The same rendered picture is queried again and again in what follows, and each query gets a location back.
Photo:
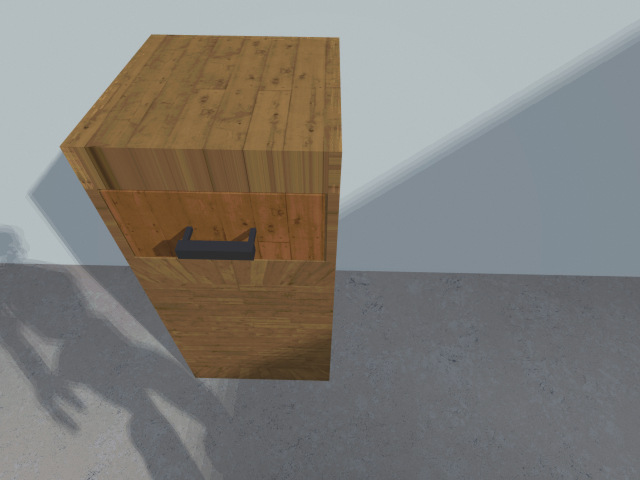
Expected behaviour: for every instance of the handle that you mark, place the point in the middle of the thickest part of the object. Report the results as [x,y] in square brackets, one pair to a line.
[215,250]

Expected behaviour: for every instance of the cabinet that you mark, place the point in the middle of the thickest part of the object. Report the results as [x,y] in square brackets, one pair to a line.
[230,114]

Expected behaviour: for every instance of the drawer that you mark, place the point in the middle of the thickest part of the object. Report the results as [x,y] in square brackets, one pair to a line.
[290,226]

